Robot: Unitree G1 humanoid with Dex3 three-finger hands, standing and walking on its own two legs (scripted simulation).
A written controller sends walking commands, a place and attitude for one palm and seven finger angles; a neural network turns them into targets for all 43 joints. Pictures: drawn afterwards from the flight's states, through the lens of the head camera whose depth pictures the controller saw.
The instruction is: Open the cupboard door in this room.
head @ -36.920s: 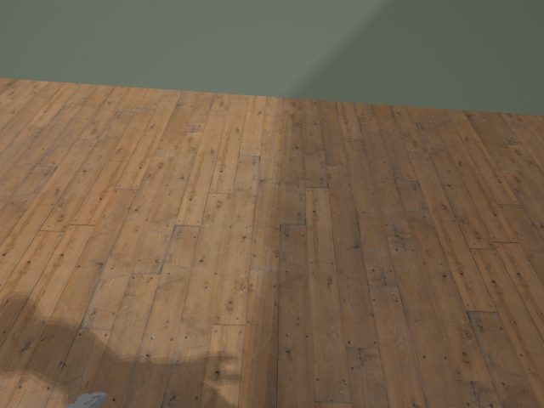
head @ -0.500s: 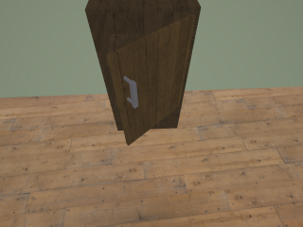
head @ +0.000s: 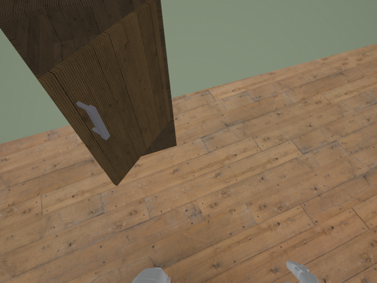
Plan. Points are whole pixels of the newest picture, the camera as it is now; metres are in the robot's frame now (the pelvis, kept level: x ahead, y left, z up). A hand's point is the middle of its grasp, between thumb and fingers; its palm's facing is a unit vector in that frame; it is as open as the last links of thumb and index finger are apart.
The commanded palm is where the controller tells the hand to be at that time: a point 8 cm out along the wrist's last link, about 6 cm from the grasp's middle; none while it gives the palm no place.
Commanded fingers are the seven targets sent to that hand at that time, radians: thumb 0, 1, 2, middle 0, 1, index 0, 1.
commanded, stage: walk to a spot facing it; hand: left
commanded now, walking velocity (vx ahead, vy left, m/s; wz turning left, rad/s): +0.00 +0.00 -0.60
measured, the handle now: (93, 121) +0.51 +0.32 -0.05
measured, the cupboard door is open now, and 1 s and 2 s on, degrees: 40 40 40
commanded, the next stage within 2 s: none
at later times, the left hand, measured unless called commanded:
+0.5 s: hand (137, 260) +0.17 +0.15 -0.16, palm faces -0.28 -0.91 -0.31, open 7.4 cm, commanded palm none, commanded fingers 0.00 0.90 0.90 -0.20 -0.30 -0.20 -0.30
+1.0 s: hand (177, 238) +0.23 +0.06 -0.16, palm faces -0.57 -0.79 -0.23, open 7.4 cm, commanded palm none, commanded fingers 0.00 0.90 0.90 -0.20 -0.30 -0.20 -0.30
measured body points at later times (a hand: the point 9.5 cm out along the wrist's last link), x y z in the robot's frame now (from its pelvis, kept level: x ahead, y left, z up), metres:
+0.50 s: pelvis +0.01 -0.03 -0.01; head +0.07 -0.07 +0.43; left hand +0.19 +0.20 -0.14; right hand -0.02 -0.30 -0.17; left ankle +0.01 +0.12 -0.68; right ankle +0.00 -0.13 -0.74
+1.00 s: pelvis +0.02 -0.05 -0.01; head +0.05 -0.08 +0.44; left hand +0.26 +0.10 -0.14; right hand -0.09 -0.27 -0.15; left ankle +0.09 +0.09 -0.74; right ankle -0.04 -0.15 -0.72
